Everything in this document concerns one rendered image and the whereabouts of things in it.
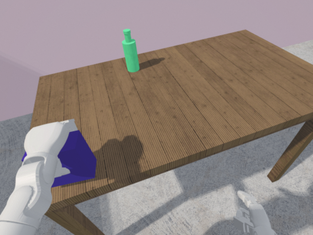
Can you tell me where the table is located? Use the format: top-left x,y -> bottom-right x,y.
30,29 -> 313,235

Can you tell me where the robot right hand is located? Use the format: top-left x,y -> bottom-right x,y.
233,190 -> 271,235

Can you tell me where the robot left forearm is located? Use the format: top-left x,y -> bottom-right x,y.
0,152 -> 58,235

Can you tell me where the robot left hand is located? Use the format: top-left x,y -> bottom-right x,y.
24,119 -> 78,178

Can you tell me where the sponge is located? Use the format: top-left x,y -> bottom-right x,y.
22,130 -> 97,188

